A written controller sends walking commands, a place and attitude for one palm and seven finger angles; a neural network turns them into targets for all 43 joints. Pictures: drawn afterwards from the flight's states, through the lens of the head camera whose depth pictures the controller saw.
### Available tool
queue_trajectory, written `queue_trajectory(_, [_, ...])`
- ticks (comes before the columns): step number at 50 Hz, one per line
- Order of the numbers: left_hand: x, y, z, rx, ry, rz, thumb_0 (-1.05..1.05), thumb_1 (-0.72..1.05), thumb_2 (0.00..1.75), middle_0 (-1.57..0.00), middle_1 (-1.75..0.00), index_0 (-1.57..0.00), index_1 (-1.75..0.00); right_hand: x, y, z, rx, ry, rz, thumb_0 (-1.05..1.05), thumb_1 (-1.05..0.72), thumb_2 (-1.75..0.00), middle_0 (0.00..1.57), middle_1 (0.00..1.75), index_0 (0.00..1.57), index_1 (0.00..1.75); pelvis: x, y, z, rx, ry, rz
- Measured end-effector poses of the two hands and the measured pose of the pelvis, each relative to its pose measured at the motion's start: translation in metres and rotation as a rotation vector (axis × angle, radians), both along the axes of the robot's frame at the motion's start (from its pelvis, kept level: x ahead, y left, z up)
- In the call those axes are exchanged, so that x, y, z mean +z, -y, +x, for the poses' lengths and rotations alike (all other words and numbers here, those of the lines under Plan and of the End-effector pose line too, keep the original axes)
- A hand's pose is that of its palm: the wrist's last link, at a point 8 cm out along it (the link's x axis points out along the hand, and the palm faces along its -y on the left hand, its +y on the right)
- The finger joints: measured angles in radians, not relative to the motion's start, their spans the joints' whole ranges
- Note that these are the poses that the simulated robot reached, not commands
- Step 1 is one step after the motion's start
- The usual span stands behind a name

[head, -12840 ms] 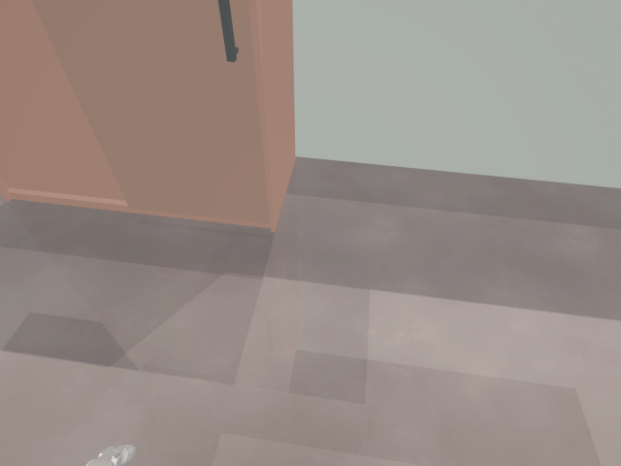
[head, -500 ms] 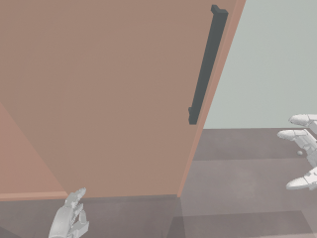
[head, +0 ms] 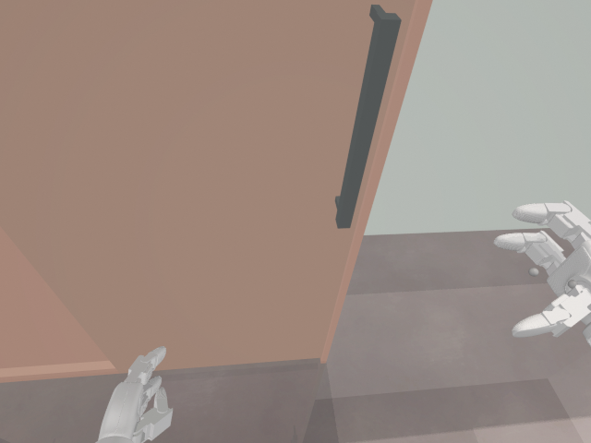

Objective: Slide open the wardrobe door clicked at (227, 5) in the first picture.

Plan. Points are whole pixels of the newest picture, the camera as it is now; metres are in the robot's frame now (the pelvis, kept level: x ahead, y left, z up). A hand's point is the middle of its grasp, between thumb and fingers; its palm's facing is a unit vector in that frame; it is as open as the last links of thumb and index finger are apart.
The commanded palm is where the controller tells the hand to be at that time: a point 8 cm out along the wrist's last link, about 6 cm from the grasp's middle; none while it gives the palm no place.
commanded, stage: move the hooked fingers beside the handle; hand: right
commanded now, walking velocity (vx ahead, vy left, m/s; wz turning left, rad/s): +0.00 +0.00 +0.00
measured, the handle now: (356, 135) +0.50 -0.07 +0.18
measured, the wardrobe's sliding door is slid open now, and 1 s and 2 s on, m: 0.00 0.00 0.00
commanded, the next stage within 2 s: none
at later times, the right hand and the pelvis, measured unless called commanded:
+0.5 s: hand (470, 235) +0.35 -0.21 +0.14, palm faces -0.06 +1.00 -0.03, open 14.0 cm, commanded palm +0.32 -0.26 +0.15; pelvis +0.01 +0.00 +0.00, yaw +1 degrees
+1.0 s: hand (432, 206) +0.39 -0.17 +0.15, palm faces -0.08 +1.00 -0.02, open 14.0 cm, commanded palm +0.37 -0.22 +0.15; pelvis +0.01 +0.01 +0.00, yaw +1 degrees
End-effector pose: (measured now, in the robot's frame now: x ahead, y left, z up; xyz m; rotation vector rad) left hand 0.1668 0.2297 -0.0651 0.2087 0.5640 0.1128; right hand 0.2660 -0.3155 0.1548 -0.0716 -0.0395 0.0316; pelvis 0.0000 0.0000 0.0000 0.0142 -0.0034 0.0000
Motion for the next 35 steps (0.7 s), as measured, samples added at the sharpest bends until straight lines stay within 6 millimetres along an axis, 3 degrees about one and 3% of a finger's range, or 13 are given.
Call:
queue_trajectory(7, [-0.002,0.002,-0.004,0.023,-0.014,-0.005,0.01,0.90,0.90,-0.21,-0.30,-0.21,-0.30,-0.002,-0.024,0.025,0.040,0.002,0.012,-0.01,0.50,-0.30,0.30,1.20,0.30,1.20,0.001,0.002,0.000,0.005,-0.006,-0.004])
queue_trajectory(12, [-0.003,-0.001,-0.011,0.048,-0.033,-0.014,0.01,0.90,0.90,-0.21,-0.30,-0.21,-0.30,-0.001,-0.027,0.043,0.018,-0.007,0.020,-0.01,0.50,-0.30,0.30,1.20,0.30,1.20,0.001,0.001,0.003,0.016,-0.014,-0.008])
queue_trajectory(19, [-0.009,-0.009,-0.016,0.069,-0.068,-0.010,0.01,0.90,0.90,-0.21,-0.30,-0.20,-0.30,0.001,-0.038,0.052,0.030,-0.005,0.017,-0.01,0.50,-0.30,0.30,1.20,0.30,1.20,0.002,0.001,0.007,0.018,-0.022,-0.009])
queue_trajectory(27, [-0.013,-0.018,-0.018,0.090,-0.104,0.002,0.01,0.91,0.90,-0.21,-0.30,-0.20,-0.30,-0.013,-0.051,0.068,0.021,-0.062,0.038,-0.01,0.50,-0.30,0.30,1.20,0.30,1.20,0.001,-0.004,0.008,0.016,-0.031,-0.011])
queue_trajectory(35, [-0.016,-0.024,-0.022,0.106,-0.130,0.004,0.01,0.91,0.90,-0.21,-0.30,-0.20,-0.30,0.000,-0.065,0.090,0.036,-0.003,0.044,-0.01,0.50,-0.30,0.30,1.20,0.30,1.20,0.001,-0.008,0.010,0.017,-0.039,-0.013])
